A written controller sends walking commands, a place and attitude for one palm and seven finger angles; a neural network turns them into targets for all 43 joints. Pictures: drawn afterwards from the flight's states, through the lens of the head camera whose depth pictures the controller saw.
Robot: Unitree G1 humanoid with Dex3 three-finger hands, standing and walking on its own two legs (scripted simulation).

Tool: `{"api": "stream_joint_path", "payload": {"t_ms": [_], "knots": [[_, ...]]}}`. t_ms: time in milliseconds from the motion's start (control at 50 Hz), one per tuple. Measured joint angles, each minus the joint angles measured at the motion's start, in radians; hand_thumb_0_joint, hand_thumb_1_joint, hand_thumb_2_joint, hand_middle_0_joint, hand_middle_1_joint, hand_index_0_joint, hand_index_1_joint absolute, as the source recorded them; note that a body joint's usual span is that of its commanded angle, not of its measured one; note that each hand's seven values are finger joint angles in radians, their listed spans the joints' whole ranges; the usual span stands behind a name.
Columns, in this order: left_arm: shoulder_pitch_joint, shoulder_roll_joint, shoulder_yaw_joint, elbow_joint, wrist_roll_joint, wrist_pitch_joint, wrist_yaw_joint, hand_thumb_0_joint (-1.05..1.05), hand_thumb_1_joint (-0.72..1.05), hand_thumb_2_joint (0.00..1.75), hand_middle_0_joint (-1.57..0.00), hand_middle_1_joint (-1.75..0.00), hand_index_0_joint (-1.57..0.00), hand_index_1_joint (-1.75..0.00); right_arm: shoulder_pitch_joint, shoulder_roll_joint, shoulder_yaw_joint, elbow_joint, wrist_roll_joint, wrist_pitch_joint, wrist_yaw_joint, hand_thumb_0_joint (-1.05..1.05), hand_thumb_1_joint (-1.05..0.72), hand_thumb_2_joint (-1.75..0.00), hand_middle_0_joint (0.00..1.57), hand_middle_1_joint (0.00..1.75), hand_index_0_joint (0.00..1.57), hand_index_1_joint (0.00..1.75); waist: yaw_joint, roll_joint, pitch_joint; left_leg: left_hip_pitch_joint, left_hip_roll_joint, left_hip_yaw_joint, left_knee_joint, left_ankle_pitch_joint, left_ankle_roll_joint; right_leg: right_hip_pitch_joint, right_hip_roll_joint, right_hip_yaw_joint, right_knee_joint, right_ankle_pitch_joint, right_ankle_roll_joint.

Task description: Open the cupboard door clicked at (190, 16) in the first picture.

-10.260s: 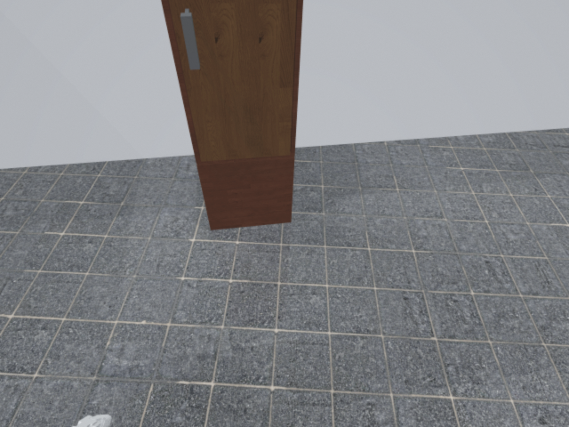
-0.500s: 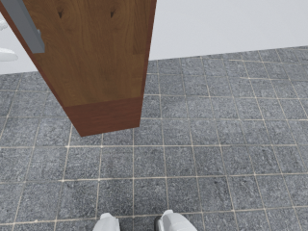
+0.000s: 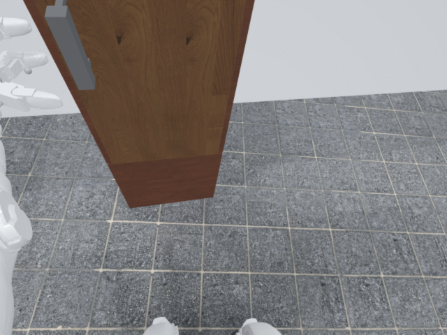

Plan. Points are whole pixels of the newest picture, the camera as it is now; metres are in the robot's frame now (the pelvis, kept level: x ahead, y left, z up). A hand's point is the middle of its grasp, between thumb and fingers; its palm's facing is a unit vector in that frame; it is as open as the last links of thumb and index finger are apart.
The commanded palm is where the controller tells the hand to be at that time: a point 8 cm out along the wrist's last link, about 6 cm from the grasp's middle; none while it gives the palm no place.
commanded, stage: move the hooked fingers beside the handle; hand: left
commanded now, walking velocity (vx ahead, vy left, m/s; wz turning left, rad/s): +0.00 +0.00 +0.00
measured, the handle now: (74, 43) +0.58 +0.21 +0.14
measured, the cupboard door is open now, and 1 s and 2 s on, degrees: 0 0 1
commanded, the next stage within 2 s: slide the fingers in behind the handle in 0.18 s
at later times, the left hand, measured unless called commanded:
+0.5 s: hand (39, 69) +0.52 +0.24 +0.14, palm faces +0.08 -1.00 +0.01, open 13.9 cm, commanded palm +0.50 +0.29 +0.13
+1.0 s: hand (66, 66) +0.53 +0.21 +0.14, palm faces +0.07 -1.00 +0.01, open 13.9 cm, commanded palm +0.50 +0.25 +0.13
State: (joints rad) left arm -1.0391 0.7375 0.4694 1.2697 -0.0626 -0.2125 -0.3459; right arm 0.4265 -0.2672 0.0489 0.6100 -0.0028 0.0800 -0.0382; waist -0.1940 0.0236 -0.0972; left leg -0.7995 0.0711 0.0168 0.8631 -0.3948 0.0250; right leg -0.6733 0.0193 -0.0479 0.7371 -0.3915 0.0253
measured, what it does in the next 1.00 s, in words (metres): stands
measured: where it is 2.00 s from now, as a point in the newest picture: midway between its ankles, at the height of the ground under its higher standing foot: outside the picture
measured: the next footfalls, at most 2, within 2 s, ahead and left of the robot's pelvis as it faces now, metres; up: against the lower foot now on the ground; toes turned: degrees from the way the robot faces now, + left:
none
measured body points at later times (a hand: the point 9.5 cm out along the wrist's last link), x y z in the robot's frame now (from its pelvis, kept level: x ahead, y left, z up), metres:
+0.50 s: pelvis -0.01 -0.01 +0.00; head +0.10 +0.02 +0.43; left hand +0.51 +0.30 +0.14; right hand -0.06 -0.28 -0.10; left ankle +0.00 +0.10 -0.70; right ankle -0.03 -0.14 -0.70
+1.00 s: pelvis -0.01 -0.01 +0.00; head +0.11 +0.01 +0.43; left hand +0.52 +0.26 +0.14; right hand -0.04 -0.27 -0.10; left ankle +0.00 +0.10 -0.70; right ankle -0.03 -0.14 -0.70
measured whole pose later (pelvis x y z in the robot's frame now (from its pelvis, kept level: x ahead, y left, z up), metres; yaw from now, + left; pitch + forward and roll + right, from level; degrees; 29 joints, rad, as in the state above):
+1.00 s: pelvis -0.01 -0.01 +0.00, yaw +0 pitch +19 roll -4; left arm -1.06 0.65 0.44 1.25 -0.06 -0.23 -0.25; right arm 0.47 -0.27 0.04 0.64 -0.01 0.06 -0.02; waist -0.21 0.04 -0.10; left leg -0.81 0.08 0.02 0.87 -0.39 0.01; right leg -0.70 0.03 -0.04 0.76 -0.39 0.01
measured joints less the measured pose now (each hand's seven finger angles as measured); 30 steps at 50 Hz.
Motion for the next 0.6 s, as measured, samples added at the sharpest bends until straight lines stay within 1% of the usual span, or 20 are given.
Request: {"api": "stream_joint_path", "payload": {"t_ms": [100, 220, 300, 380, 440, 600], "knots": [[-0.008, -0.013, 0.000, 0.003, -0.006, -0.018, 0.003, -0.01, -0.50, 0.30, -0.30, -1.20, -0.30, -1.20, -0.016, -0.005, 0.000, -0.004, 0.000, -0.006, 0.000, 0.00, -0.91, -0.89, 0.20, 0.30, 0.20, 0.30, 0.005, -0.001, 0.002, -0.002, 0.001, -0.001, 0.004, 0.002, -0.002, -0.005, 0.001, 0.000, 0.010, -0.001, -0.002], [-0.012, 0.009, 0.000, 0.024, 0.005, -0.017, 0.007, -0.01, -0.50, 0.30, -0.30, -1.20, -0.30, -1.20, -0.009, -0.012, 0.003, -0.007, 0.006, -0.003, -0.005, 0.00, -0.91, -0.89, 0.20, 0.30, 0.20, 0.30, -0.004, 0.000, 0.007, -0.008, 0.004, -0.004, 0.008, 0.007, -0.007, -0.013, 0.004, -0.003, 0.021, 0.000, -0.007], [-0.024, 0.027, 0.005, 0.036, 0.005, -0.022, 0.005, -0.01, -0.50, 0.30, -0.30, -1.20, -0.30, -1.20, 0.005, -0.015, 0.005, 0.004, 0.007, -0.005, -0.011, 0.01, -0.91, -0.89, 0.20, 0.30, 0.20, 0.30, -0.010, -0.001, 0.015, -0.015, 0.007, -0.008, 0.010, 0.012, -0.010, -0.021, 0.008, -0.006, 0.025, 0.002, -0.011], [-0.034, 0.034, 0.002, 0.039, -0.003, -0.028, -0.004, -0.01, -0.50, 0.30, -0.30, -1.20, -0.30, -1.20, 0.025, -0.019, 0.003, 0.020, 0.007, -0.007, -0.013, 0.01, -0.91, -0.89, 0.20, 0.30, 0.20, 0.30, -0.014, 0.001, 0.017, -0.022, 0.010, -0.012, 0.009, 0.017, -0.013, -0.027, 0.011, -0.009, 0.025, 0.006, -0.014], [-0.050, 0.041, -0.009, 0.056, -0.005, -0.017, -0.006, -0.01, -0.50, 0.30, -0.30, -1.20, -0.30, -1.20, 0.036, -0.022, 0.004, 0.027, 0.008, -0.008, -0.015, 0.01, -0.91, -0.89, 0.20, 0.30, 0.20, 0.30, -0.020, 0.003, 0.020, -0.027, 0.010, -0.015, 0.009, 0.020, -0.014, -0.032, 0.012, -0.011, 0.025, 0.008, -0.016], [-0.049, 0.024, 0.003, 0.044, 0.001, -0.017, 0.015, -0.01, -0.50, 0.30, -0.30, -1.20, -0.30, -1.20, 0.057, -0.020, -0.001, 0.031, 0.002, -0.015, -0.007, 0.01, -0.91, -0.89, 0.20, 0.30, 0.20, 0.30, -0.030, 0.004, 0.017, -0.030, 0.015, -0.009, 0.004, 0.023, -0.016, -0.038, 0.016, -0.005, 0.021, 0.013, -0.017]]}}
